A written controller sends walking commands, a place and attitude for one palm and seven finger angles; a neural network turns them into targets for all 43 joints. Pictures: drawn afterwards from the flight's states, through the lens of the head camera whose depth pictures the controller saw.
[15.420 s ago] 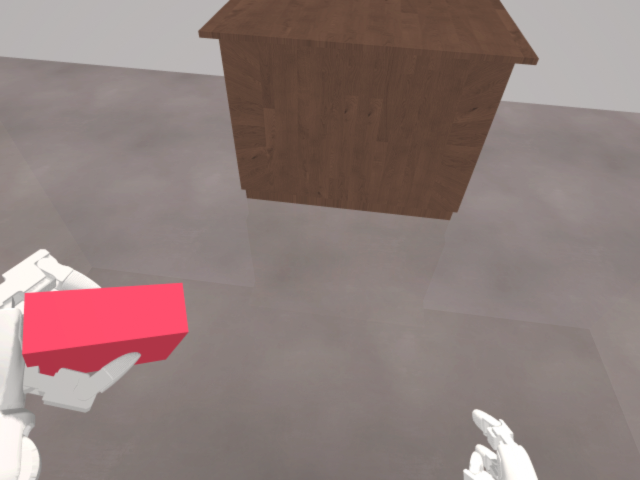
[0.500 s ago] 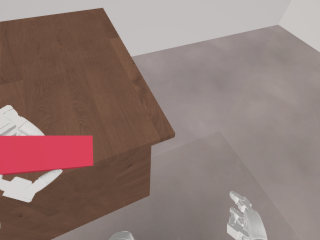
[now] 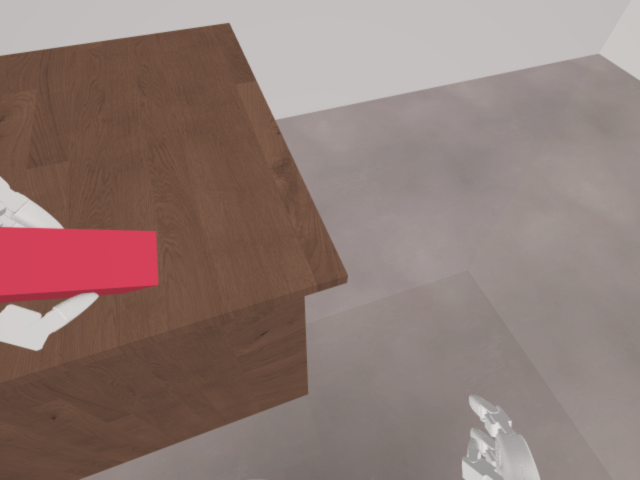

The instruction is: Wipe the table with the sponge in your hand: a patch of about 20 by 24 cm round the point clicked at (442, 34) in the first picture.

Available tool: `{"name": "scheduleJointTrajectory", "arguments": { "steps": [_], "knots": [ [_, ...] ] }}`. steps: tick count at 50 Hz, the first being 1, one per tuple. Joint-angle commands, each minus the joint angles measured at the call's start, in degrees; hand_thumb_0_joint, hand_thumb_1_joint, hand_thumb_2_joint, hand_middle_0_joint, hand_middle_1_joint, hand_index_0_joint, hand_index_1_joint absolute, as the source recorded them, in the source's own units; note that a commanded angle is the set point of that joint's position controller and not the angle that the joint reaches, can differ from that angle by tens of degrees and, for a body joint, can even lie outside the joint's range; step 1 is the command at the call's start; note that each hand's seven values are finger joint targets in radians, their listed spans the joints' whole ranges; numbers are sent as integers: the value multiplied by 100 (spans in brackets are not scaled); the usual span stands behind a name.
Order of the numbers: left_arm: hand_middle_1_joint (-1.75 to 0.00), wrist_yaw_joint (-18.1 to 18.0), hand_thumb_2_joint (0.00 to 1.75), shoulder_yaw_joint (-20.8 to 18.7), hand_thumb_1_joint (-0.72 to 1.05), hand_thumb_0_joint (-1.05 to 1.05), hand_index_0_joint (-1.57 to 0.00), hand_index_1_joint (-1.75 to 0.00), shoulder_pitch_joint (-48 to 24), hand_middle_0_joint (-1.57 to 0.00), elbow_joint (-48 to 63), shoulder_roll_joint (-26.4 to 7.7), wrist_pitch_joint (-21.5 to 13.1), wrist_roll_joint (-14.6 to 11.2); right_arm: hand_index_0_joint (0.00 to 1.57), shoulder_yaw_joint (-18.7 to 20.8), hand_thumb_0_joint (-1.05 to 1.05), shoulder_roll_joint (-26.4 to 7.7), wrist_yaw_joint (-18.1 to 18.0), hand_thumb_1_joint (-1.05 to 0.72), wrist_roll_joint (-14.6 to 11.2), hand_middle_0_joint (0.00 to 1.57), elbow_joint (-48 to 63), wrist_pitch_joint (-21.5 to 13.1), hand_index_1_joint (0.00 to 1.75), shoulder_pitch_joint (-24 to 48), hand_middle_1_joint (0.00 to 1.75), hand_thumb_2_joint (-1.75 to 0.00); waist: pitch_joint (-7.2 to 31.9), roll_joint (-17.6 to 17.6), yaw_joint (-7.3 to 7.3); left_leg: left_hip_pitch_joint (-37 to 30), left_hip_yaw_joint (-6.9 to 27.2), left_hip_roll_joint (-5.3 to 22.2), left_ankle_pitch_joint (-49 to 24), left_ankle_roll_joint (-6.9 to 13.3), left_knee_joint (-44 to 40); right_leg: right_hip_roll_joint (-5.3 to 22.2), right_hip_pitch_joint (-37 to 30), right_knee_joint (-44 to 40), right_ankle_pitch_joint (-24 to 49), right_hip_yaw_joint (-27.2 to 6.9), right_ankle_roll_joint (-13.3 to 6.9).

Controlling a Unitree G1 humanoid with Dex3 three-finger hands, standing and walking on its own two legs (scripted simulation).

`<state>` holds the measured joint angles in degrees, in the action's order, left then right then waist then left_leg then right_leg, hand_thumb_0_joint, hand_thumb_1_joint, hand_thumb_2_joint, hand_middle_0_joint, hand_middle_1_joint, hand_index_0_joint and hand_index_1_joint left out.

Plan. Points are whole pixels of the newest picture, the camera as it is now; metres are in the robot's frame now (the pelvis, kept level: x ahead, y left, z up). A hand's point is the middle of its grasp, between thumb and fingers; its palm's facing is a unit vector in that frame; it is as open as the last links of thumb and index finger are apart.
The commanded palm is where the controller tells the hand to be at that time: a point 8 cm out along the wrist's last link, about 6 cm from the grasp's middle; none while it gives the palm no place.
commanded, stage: come to a stop and stand still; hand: left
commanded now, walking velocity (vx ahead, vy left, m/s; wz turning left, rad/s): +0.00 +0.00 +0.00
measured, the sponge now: (91, 266) +0.25 +0.25 +0.17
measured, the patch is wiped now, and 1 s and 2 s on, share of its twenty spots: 0.00 0.00 0.00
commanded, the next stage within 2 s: look again from close up in 0.90 s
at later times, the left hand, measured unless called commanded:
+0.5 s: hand (37, 316) +0.20 +0.27 +0.17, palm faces +0.42 -0.86 -0.28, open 9.3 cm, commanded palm +0.14 +0.30 +0.18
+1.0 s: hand (34, 305) +0.22 +0.28 +0.16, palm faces +0.39 -0.86 -0.34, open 9.3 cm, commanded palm +0.16 +0.31 +0.18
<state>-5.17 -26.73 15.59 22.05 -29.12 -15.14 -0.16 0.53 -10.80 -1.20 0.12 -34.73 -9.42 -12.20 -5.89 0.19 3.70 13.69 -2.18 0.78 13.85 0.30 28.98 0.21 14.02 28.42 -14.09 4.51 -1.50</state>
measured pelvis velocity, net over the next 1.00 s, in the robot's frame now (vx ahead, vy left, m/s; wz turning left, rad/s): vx -0.01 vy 0.04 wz -0.02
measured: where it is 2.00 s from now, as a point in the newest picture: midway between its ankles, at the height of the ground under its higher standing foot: outside the picture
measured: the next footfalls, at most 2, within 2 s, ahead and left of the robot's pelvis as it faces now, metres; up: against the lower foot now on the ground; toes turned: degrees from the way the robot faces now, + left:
none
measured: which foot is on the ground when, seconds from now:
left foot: down 0.00-1.00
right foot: down 0.00-1.00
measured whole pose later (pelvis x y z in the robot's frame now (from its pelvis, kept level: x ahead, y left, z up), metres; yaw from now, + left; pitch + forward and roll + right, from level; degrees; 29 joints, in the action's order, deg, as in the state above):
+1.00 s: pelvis -0.01 +0.04 +0.01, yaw -1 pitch -2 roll -1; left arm -6.1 -19.2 22.6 25.7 -19.7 -11.0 -1.3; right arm -1.3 -10.3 -1.5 0.5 -32.9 -6.9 -11.0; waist -2.8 -1.9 2.2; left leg 10.4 -4.0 -0.9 13.2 3.2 25.2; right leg 1.1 9.7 21.5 -9.9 1.7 1.4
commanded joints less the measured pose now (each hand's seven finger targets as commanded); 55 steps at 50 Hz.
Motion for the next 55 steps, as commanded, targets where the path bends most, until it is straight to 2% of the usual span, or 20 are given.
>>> {"name": "scheduleJointTrajectory", "arguments": {
  "steps": [1, 3, 4, 7, 8, 9, 10, 15, 19, 21, 24, 25, 29, 33, 35, 37, 40, 44, 48, 55],
  "knots": [
    [-160, -31, 130, 203, 10, 0, -120, -160, 494, -120, 989, 43, -190, -249, 20, 277, 0, -905, 134, -90, -96, 20, 997, -292, 30, 295, 30, -90, 1952, 209, -135, -722, 275, 418, -2991, 67, -224, 544, -1035, -142, 2697, -771, 49],
    [-160, -89, 130, 386, 10, 0, -120, -160, 736, -120, 1120, 122, -36, -242, 20, 246, 0, -867, 141, -90, -96, 20, 1067, -242, 30, 415, 30, -90, 1786, -543, -122, -425, 282, 361, -2315, 74, -186, 558, -1053, -340, 2518, -760, 86],
    [-160, -164, 130, 367, 10, 0, -120, -160, 812, -120, 1166, 86, 25, -253, 20, 239, 0, -849, 107, -90, -128, 20, 1048, -199, 30, 493, 30, -90, 1733, -428, -161, -457, 267, 335, -2040, 76, -282, 572, -961, -327, 2339, -748, 41],
    [-160, -245, 130, -65, 10, 0, -120, -160, 586, -120, 1374, -270, 56, -252, 20, 177, 0, -790, -42, -90, -61, 20, 1176, -102, 30, 621, 30, -90, 1467, -534, -176, -288, 281, 215, -1089, 73, -362, 569, -613, -665, 1404, -893, -7],
    [-160, -256, 130, -162, 10, 0, -120, -160, 417, -120, 1441, -338, 47, -271, 20, 147, 0, -762, -96, -90, -48, 20, 1182, -80, 30, 655, 30, -90, 1361, -493, -197, -247, 294, 155, -791, 68, -400, 586, -519, -807, 1076, -961, -32],
    [-160, -286, 130, -395, 10, 0, -120, -160, 43, -120, 1768, -635, 21, -273, 20, 132, 0, -768, -150, -90, -36, 20, 1179, -50, 30, 733, 30, -90, 1254, -284, -212, -296, 308, 139, -599, 60, -435, 579, -344, -883, 741, -1008, -54],
    [-160, -277, 130, -284, 10, 0, -120, -160, 8, -120, 1571, -451, 14, -289, 20, 107, 0, -710, -194, -90, -24, 20, 1165, -40, 30, 741, 30, -90, 1170, -197, -226, -312, 291, 143, -450, 83, -490, 559, -254, -978, 475, -1006, -58],
    [-160, -245, 130, 99, 10, 0, -120, -160, -420, -120, 1569, -151, -34, -238, 20, 61, 0, -731, -217, -90, 13, 20, 1138, -94, 30, 710, 30, -90, 834, 380, -239, -217, 329, 162, 171, 98, -878, 326, -159, -1325, -400, -1004, 1],
    [-160, -197, 130, 492, 10, 0, -120, -160, -335, -120, 1438, 195, -29, -150, 20, 75, 0, -762, -155, -90, 25, 20, 1138, -156, 30, 599, 30, -90, 763, 411, -244, -13, 353, 178, 558, 75, -1190, 150, -375, -1358, -543, -837, 50],
    [-160, -197, 130, 550, 10, 0, -120, -160, -221, -120, 1284, 227, -7, -114, 20, 81, 0, -803, -131, -90, 16, 20, 1123, -136, 30, 535, 30, -90, 729, 446, -231, 192, 390, 228, 792, 73, -1357, 76, -529, -1277, -507, -739, 78],
    [-160, -197, 130, 377, 10, 0, -120, -160, -68, -120, 1230, 84, 4, -85, 20, 67, 0, -792, -118, -90, 21, 20, 1165, -124, 30, 560, 30, -90, 686, 482, -197, 481, 474, 293, 1002, 87, -1524, 14, -742, -1109, -292, -668, 97],
    [-160, -193, 130, 354, 10, 0, -120, -160, -77, -120, 1253, 85, -10, -79, 20, 75, 0, -801, -109, -90, 19, 20, 1141, -114, 30, 501, 30, -90, 772, 374, -207, 495, 520, 293, 942, 87, -1525, -11, -836, -1056, -186, -635, 94],
    [-160, -173, 130, 146, 10, 0, -120, -160, -64, -120, 1558, -96, -59, -100, 20, 63, 0, -775, -106, -90, 28, 20, 1180, -138, 30, 550, 30, -90, 874, 453, -199, 442, 493, 275, 581, 80, -1436, -10, -1003, -955, 242, -593, 99],
    [-160, -169, 130, 141, 10, 0, -120, -160, 32, -120, 1712, -67, -100, -137, 20, 86, 0, -770, -84, -90, 23, 20, 1114, -196, 30, 487, 30, -90, 1157, 342, -193, 108, 407, 198, -266, 42, -1147, 29, -1128, -867, 925, -581, 87],
    [-160, -160, 130, 156, 10, 0, -120, -160, 16, -120, 1754, -48, -87, -140, 20, 82, 0, -773, -80, -90, 38, 20, 1072, -211, 30, 489, 30, -90, 1214, 467, -207, -58, 399, 197, -727, -27, -1100, 1, -1089, -751, 1200, -501, 93],
    [-160, -164, 130, 160, 10, 0, -120, -160, 177, -120, 1696, -23, -69, -160, 20, 92, 0, -759, -64, -90, 20, 20, 1055, -202, 30, 488, 30, -90, 1315, 331, -190, -184, 407, 235, -1069, -39, -1016, 19, -1138, -693, 1432, -481, 101],
    [-160, -154, 130, 225, 10, 0, -120, -160, 211, -120, 1634, 75, -24, -162, 20, 104, 0, -758, -66, -90, 21, 20, 1005, -159, 30, 492, 30, -90, 1283, 271, -217, -256, 370, 223, -1184, -92, -975, 22, -1043, -708, 1487, -480, 101],
    [-160, -169, 130, 190, 10, 0, -120, -160, 171, -120, 1719, 19, -3, -163, 20, 108, 0, -745, -86, -90, 1, 20, 1023, -93, 30, 568, 30, -90, 1227, 448, -210, -264, 366, 241, -1242, -140, -1040, -4, -992, -630, 1426, -433, 110],
    [-160, -190, 130, 191, 10, 0, -120, -160, 225, -120, 1605, 33, 32, -181, 20, 111, 0, -735, -99, -90, -2, 20, 1056, -24, 30, 571, 30, -90, 1135, 273, -201, -34, 386, 255, -731, -72, -1103, 30, -1093, -745, 1265, -502, 119],
    [-160, -215, 130, 258, 10, 0, -120, -160, 65, -120, 1653, 77, 49, -174, 20, 108, 0, -743, -143, -90, 11, 20, 1089, 27, 30, 588, 30, -90, 1071, 451, -221, -29, 386, 185, -492, -74, -1200, -12, -1060, -822, 1173, -502, 108]
  ]
}}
